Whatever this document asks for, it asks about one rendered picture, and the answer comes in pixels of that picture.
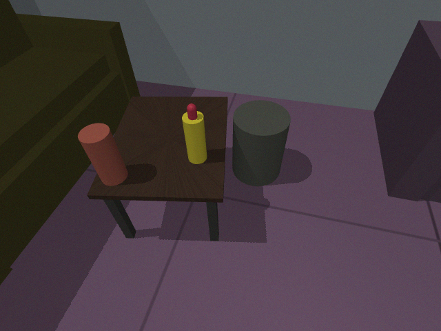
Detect sofa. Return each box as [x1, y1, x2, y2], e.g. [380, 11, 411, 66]
[0, 0, 140, 285]

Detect coffee table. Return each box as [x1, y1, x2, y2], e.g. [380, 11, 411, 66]
[87, 97, 228, 241]

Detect armchair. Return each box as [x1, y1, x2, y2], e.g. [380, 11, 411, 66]
[374, 20, 441, 203]

